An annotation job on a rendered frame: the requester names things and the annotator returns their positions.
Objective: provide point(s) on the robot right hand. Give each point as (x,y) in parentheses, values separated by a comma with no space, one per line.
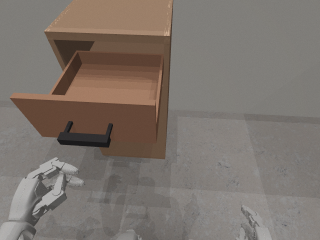
(260,232)

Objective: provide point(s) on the cabinet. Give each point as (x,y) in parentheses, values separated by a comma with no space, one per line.
(126,26)

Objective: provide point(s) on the handle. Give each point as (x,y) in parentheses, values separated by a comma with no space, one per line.
(85,139)

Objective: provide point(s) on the left robot forearm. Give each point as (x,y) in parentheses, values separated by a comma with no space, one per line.
(17,230)

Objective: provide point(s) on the drawer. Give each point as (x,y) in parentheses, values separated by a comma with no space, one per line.
(98,88)

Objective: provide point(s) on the robot left hand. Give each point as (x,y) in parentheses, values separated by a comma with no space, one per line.
(26,205)

